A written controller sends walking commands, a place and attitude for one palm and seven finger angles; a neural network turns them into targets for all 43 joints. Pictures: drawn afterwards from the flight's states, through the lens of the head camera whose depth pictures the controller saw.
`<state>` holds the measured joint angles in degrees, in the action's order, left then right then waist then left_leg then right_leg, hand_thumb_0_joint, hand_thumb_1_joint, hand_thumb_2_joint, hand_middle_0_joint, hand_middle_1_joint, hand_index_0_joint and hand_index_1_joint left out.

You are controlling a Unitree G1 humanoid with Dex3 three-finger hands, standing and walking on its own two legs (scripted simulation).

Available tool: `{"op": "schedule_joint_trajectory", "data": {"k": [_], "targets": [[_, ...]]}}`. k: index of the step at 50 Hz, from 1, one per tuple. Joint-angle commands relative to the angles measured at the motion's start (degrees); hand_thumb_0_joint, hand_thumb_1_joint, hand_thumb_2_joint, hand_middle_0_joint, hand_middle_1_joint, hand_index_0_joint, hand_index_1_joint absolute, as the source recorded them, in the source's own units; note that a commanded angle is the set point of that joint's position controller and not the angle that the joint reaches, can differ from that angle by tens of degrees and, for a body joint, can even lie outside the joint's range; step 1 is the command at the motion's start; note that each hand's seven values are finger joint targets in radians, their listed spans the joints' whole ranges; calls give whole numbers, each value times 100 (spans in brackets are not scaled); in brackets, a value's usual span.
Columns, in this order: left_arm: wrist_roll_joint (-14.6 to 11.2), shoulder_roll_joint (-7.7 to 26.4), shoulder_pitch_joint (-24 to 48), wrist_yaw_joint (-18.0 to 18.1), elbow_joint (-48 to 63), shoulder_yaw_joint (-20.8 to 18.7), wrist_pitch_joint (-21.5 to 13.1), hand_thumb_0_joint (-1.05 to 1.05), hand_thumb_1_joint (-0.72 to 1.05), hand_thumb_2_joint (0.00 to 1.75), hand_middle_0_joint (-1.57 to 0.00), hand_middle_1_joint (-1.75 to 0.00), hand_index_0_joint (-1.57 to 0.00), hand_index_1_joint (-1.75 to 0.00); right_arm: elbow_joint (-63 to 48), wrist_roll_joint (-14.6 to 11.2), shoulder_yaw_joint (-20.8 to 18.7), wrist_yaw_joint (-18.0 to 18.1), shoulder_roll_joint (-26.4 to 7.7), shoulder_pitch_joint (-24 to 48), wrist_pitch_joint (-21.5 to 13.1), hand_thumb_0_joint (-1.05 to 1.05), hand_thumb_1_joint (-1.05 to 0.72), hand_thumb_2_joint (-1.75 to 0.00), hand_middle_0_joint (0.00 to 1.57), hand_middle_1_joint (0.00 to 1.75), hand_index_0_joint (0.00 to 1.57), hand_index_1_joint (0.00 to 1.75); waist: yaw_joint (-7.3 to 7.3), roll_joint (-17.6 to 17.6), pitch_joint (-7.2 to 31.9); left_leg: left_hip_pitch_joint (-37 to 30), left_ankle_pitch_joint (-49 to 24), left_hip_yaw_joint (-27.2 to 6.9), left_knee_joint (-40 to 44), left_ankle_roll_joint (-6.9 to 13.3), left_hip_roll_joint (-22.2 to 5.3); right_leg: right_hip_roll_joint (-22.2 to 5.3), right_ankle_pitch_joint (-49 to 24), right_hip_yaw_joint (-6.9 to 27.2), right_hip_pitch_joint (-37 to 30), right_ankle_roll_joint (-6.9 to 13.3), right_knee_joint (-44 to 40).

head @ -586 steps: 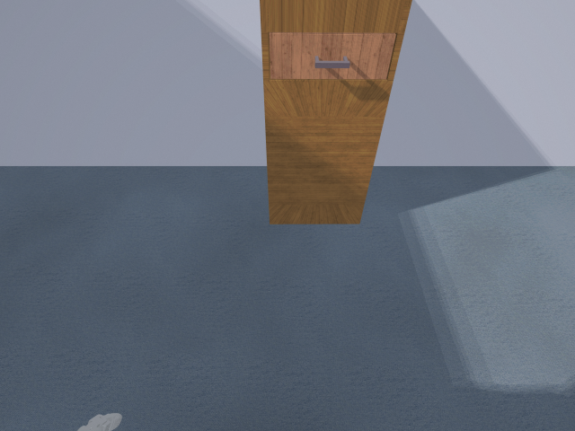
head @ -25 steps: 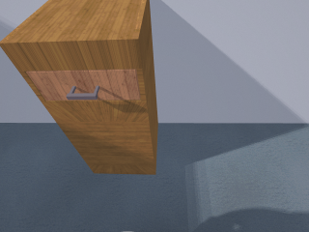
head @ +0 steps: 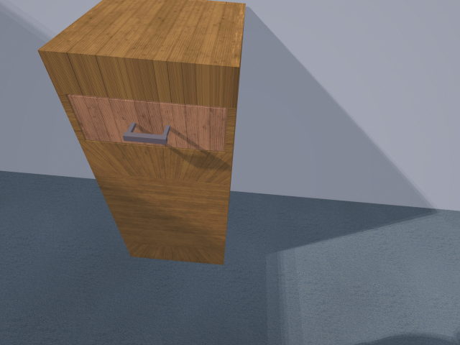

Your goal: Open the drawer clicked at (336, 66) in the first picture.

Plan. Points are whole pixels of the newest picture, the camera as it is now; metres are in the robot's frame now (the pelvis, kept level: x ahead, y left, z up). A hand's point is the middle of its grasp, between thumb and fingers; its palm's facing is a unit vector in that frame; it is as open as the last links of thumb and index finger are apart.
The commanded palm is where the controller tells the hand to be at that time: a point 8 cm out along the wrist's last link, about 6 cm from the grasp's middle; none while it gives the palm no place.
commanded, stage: come to a stop and stand still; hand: left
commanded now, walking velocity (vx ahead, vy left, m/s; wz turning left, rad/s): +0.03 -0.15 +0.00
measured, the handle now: (147, 133) +0.59 +0.25 +0.02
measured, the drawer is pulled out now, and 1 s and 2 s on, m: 0.00 0.00 0.00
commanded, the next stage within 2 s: look again from close up in 0.48 s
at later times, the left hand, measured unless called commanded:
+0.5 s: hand out of the picture +0.05 +0.15 -0.18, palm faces +0.04 -0.98 -0.22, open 7.2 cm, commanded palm none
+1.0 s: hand out of the picture +0.06 +0.23 -0.17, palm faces +0.02 -0.96 -0.27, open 7.4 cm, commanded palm none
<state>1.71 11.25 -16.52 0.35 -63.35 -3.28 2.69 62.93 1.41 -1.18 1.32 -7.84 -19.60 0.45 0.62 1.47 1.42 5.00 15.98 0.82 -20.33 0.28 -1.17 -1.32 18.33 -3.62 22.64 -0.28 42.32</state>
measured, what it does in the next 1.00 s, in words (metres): steps on the spot: right foot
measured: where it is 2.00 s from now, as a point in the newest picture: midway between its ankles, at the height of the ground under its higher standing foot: outside the picture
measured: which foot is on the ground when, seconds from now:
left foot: down 0.00-1.00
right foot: up 0.00-0.16, down 0.18-1.00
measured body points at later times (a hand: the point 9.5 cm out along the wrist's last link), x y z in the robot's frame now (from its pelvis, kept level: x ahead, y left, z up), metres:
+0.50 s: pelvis +0.03 -0.02 -0.01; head +0.05 -0.03 +0.44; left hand +0.05 +0.21 -0.16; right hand +0.02 -0.24 -0.17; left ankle -0.05 +0.12 -0.75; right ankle +0.02 -0.12 -0.75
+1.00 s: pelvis -0.01 +0.02 -0.01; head -0.02 +0.03 +0.44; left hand +0.06 +0.28 -0.15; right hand +0.06 -0.25 -0.14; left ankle -0.06 +0.12 -0.75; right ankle +0.02 -0.12 -0.75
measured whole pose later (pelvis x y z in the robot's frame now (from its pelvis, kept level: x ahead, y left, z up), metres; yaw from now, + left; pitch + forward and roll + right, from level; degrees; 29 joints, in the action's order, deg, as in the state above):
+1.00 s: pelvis -0.01 +0.02 -0.01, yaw -1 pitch -3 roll -1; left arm 0.9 15.3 -11.6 1.3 -59.1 -0.9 0.2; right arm 58.6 1.2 -0.7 1.1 -14.9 -11.8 -0.5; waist 0.6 0.4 -0.3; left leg 5.3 20.3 1.9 -28.6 0.9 -0.5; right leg -2.3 12.8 -3.5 11.8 -1.1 27.8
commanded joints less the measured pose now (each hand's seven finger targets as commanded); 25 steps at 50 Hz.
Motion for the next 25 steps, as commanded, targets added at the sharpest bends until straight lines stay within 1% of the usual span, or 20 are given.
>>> {"op": "schedule_joint_trajectory", "data": {"k": [1,2,3,4,5,6,7,8,9,10,11,12,13,14,16,17,19,20,22,25], "targets": [[-29,115,76,-69,297,29,-246,0,90,90,-20,-30,-20,-30,-220,-15,-81,119,-786,113,-186,0,-90,-90,20,30,20,30,34,-964,-988,528,148,-921,1247,681,-1147,-133,93,191,597,-105,662],[-40,79,181,-66,324,57,-275,0,90,90,-20,-30,-20,-30,-140,-8,-80,133,-763,-80,-201,0,-90,-90,20,30,20,30,-57,-922,-911,185,-554,-881,1066,707,-1152,-138,188,143,636,-133,348],[-68,44,279,-54,357,89,-295,0,90,90,-20,-30,-20,-30,-76,5,-84,145,-774,-204,-206,0,-90,-90,20,30,20,30,-128,-1014,-808,-63,-1406,-818,835,747,-1204,-155,322,100,531,-152,-41],[-101,28,394,-35,351,110,-310,0,90,90,-20,-30,-20,-30,-3,4,-88,158,-741,-283,-208,0,-90,-90,20,30,20,30,-195,-1011,-790,-112,-2233,-718,617,747,-1241,-160,379,77,310,-165,-420],[-124,-2,356,-13,340,128,-326,0,90,90,-20,-30,-20,-30,57,7,-81,170,-748,-349,-210,0,-90,-90,20,30,20,30,-200,-1014,-653,-279,-2999,-644,338,712,-1200,-116,335,14,57,-162,-871],[-145,20,190,11,268,120,-350,0,90,90,-20,-30,-20,-30,108,-15,-89,183,-735,-385,-211,0,-90,-90,20,30,20,30,-129,-946,-574,-246,-3455,-559,17,600,-1128,-105,-127,-11,-365,-143,-1505],[-155,64,-131,29,113,120,-386,0,90,90,-20,-30,-20,-30,146,-47,-89,193,-720,-388,-216,0,-90,-90,20,30,20,30,-33,-781,-373,-114,-3531,-434,-319,393,-950,-117,-1156,17,-963,-106,-2109],[-151,262,-417,78,-10,99,-418,0,90,90,-20,-30,-20,-30,128,-105,-83,185,-588,-462,-230,0,-90,-90,20,30,20,30,-16,-369,-55,399,-2985,-249,-592,174,-741,-433,-2477,416,-1846,-1,-2069],[-158,419,-524,138,-77,91,-428,0,90,90,-20,-30,-20,-30,83,-152,-59,164,-424,-421,-218,0,-90,-90,20,30,20,30,-21,35,68,888,-1825,-115,-502,-16,-541,-848,-3728,752,-2366,149,-1846],[-165,488,-524,156,-122,116,-428,0,90,90,-20,-30,-20,-30,89,-157,-28,145,-316,-366,-218,0,-90,-90,20,30,20,30,-30,120,15,1024,-814,-32,-295,-77,-373,-1134,-4217,815,-2387,291,-1730],[-166,467,-484,169,-139,137,-419,0,90,90,-20,-30,-20,-30,124,-147,-38,137,-231,-374,-195,0,-90,-90,20,30,20,30,-55,148,-49,955,-685,-46,-225,-81,-337,-1129,-4197,732,-2292,349,-1669],[-170,437,-452,193,-159,119,-438,0,90,90,-20,-30,-20,-30,195,-115,-37,157,-265,-456,-148,0,-90,-90,20,30,20,30,-79,641,125,744,-752,-22,-281,-117,-393,-958,-4069,736,-2238,383,-1686],[-168,346,-404,202,-162,154,-435,0,90,90,-20,-30,-20,-30,231,-111,-37,159,-288,-447,-132,0,-90,-90,20,30,20,30,-71,700,109,595,-676,55,-265,-117,-396,-916,-3807,676,-2051,344,-1850],[-170,299,-302,206,-138,180,-406,0,90,90,-20,-30,-20,-30,243,-105,-37,157,-268,-444,-116,0,-90,-90,20,30,20,30,-104,667,-38,507,-818,8,-242,-97,-401,-799,-3491,586,-1886,314,-1873],[-177,229,-211,215,-106,191,-406,0,90,90,-20,-30,-20,-30,313,-92,-12,169,-286,-436,-137,0,-90,-90,20,30,20,30,-96,155,-131,382,-1616,-71,-146,-78,-498,-659,-3606,489,-1833,267,-1730],[-181,233,-203,221,-86,190,-403,0,90,90,-20,-30,-20,-30,332,-91,-6,176,-294,-433,-141,0,-90,-90,20,30,20,30,-83,-27,-98,326,-1849,-62,-157,-77,-533,-636,-3580,455,-1869,261,-1713],[-177,216,-166,231,-88,197,-389,0,90,90,-20,-30,-20,-30,346,-90,-13,177,-313,-386,-135,0,-90,-90,20,30,20,30,-80,-197,-101,217,-1993,-73,-173,-76,-553,-577,-3327,447,-1811,250,-1750],[-174,230,-162,231,-79,194,-386,0,90,90,-20,-30,-20,-30,345,-85,-14,180,-318,-342,-131,0,-90,-90,20,30,20,30,-66,-256,-175,201,-1977,-52,-174,-80,-566,-581,-3270,447,-1749,250,-1780],[-169,269,-148,225,-87,191,-390,0,90,90,-20,-30,-20,-30,332,-87,-14,180,-333,-285,-123,0,-90,-90,20,30,20,30,-65,-303,-149,168,-1899,-33,-154,-84,-568,-594,-3242,439,-1779,244,-1834],[-160,267,-75,216,-73,206,-365,0,90,90,-20,-30,-20,-30,310,-86,-1,175,-357,-206,-96,0,-90,-90,20,30,20,30,-80,-215,-403,246,-1553,-64,-70,-71,-556,-559,-2809,463,-1625,233,-1963]]}}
